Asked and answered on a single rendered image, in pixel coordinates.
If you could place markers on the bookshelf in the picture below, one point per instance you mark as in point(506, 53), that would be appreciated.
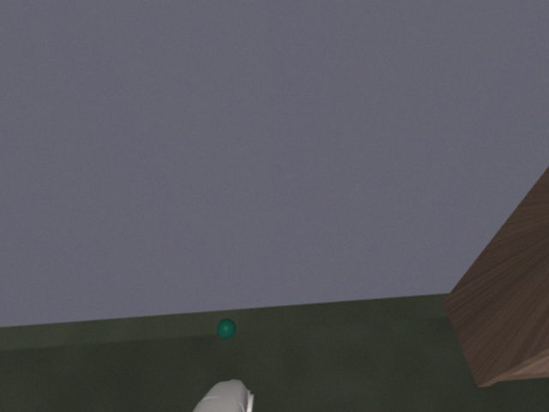
point(500, 307)

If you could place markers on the ball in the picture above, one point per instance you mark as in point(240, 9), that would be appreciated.
point(226, 328)

